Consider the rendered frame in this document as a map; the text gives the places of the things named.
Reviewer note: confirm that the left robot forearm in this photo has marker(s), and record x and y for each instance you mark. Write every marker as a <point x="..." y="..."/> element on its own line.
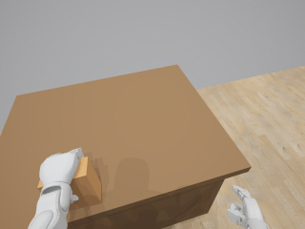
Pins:
<point x="52" y="207"/>

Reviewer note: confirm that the left robot hand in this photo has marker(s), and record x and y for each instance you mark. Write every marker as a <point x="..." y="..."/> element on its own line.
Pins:
<point x="61" y="168"/>

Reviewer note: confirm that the table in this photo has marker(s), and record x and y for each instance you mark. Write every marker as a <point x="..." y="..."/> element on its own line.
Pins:
<point x="158" y="150"/>

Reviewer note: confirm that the right robot hand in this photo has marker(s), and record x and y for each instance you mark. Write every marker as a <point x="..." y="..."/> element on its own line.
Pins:
<point x="249" y="209"/>

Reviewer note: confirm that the right robot forearm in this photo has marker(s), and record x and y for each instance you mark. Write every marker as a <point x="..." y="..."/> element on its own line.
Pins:
<point x="256" y="224"/>

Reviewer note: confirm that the sponge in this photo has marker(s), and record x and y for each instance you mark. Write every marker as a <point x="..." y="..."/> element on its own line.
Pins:
<point x="85" y="184"/>

